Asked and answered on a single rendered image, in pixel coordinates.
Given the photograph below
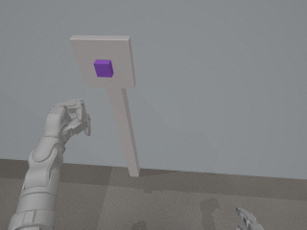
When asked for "button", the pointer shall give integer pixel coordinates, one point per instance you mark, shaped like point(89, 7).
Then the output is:
point(103, 68)

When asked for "robot left forearm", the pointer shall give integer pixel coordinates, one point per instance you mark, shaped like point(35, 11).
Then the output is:
point(37, 201)

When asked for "panel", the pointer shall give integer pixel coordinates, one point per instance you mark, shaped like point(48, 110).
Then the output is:
point(117, 48)

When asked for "left robot hand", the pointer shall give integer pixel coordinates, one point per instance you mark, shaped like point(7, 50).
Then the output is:
point(60, 125)

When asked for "right robot hand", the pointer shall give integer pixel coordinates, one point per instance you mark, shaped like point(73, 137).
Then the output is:
point(249, 220)

